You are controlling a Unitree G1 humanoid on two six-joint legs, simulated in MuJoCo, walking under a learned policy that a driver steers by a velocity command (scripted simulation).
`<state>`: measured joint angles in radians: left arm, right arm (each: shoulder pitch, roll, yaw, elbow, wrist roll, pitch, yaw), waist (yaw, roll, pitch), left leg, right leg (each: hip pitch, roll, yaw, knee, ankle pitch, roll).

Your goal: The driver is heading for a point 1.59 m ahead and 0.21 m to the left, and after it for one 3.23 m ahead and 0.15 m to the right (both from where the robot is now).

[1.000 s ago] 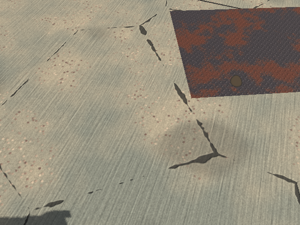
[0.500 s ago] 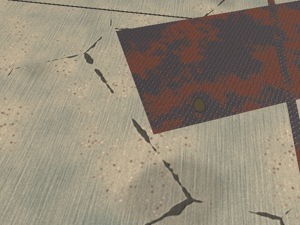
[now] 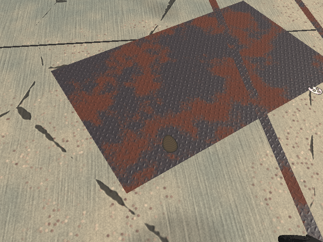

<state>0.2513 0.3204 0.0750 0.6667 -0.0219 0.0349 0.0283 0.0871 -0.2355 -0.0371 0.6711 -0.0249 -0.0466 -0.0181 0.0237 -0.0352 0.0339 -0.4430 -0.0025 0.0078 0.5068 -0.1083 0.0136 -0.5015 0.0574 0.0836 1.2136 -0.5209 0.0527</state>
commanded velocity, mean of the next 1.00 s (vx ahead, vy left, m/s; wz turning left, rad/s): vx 0.03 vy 0.00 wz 0.20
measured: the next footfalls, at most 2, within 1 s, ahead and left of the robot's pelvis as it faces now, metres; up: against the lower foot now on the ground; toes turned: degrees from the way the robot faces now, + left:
right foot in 0.26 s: +0.07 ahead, -0.14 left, +0.00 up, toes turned -5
left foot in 0.64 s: +0.05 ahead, +0.11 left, +0.00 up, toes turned +8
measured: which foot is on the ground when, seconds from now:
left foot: down 0.00-0.26, up 0.28-0.62, down 0.64-1.00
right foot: up 0.00-0.24, down 0.26-0.64, up 0.66-1.00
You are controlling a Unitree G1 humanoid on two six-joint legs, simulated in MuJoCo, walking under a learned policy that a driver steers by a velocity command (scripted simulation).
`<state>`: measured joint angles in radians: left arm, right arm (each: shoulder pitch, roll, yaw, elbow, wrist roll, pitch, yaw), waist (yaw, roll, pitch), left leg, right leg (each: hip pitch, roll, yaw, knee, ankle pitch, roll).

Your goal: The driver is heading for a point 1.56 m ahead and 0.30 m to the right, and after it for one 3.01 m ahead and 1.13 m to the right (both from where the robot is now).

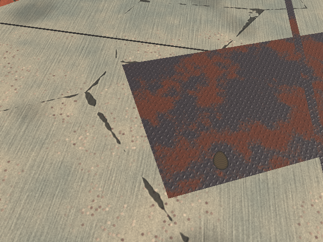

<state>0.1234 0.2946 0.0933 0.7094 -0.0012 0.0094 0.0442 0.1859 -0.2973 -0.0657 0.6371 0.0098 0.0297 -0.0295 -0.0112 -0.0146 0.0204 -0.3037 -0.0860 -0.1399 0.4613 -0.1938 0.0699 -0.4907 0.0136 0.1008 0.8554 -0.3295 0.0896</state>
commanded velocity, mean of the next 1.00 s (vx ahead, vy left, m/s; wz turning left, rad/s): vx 0.40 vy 0.00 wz -0.31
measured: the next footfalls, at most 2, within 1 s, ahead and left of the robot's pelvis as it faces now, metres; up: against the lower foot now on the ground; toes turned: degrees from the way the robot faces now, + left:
right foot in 0.18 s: +0.06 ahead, -0.14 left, +0.00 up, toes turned +4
left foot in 0.58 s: +0.32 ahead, +0.09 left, +0.00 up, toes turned -13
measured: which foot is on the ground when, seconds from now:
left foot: down 0.00-0.18, up 0.20-0.56, down 0.58-1.00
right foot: up 0.00-0.16, down 0.18-0.60, up 0.62-1.00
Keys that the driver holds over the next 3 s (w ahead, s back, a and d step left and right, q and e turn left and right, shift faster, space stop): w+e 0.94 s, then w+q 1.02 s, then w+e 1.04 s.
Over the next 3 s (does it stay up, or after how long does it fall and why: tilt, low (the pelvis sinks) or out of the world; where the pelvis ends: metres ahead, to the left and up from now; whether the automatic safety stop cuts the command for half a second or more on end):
stays up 1.45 -0.27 -0.01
